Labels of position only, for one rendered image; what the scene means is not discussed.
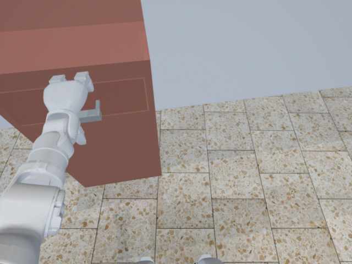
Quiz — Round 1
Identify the robot shin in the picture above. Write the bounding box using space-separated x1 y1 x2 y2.
140 256 153 262
198 254 211 262

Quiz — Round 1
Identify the robot left shin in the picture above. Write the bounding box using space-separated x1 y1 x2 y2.
140 256 153 262

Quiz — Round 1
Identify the robot right shin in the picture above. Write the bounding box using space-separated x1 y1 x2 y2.
198 254 211 262

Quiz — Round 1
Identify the robot left upper arm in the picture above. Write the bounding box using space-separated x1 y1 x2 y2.
0 183 65 264

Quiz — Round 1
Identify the left robot forearm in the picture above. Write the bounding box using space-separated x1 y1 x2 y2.
0 109 79 209

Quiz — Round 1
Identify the left robot hand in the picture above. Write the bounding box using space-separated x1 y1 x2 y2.
43 71 94 145

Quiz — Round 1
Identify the cabinet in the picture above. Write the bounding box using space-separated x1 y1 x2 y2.
0 0 162 188

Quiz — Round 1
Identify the drawer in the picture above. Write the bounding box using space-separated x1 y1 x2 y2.
0 77 147 125

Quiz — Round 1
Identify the handle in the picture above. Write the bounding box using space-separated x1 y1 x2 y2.
78 100 102 123

